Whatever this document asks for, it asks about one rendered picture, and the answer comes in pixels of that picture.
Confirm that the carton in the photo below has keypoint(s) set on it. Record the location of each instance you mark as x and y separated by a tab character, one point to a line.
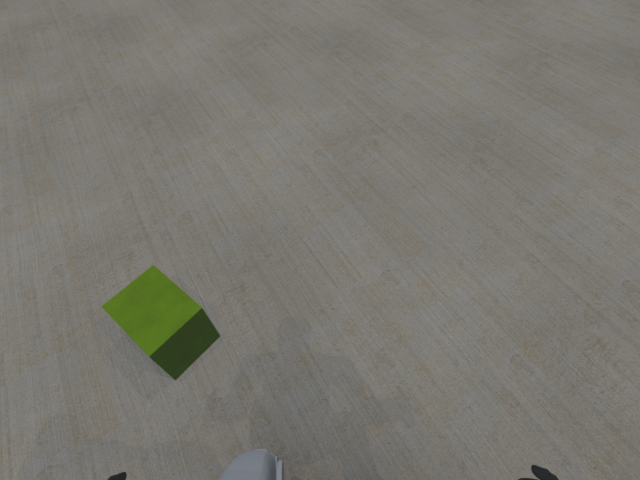
167	324

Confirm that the robot left thigh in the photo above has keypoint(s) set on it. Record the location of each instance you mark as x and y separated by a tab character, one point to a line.
255	465

